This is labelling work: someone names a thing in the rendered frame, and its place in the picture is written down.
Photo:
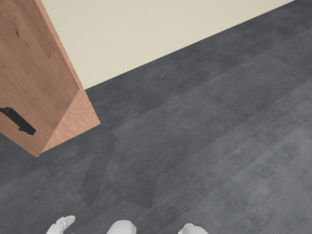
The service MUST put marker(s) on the robot right shin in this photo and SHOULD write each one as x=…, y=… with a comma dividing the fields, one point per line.
x=188, y=224

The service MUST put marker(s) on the cupboard door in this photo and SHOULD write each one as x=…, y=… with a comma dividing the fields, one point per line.
x=35, y=79

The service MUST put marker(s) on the handle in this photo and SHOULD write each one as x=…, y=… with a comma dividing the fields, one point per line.
x=16, y=118

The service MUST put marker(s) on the left robot thigh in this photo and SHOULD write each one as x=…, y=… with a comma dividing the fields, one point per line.
x=122, y=227

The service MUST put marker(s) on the robot left hand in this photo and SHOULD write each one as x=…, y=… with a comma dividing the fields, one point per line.
x=61, y=225

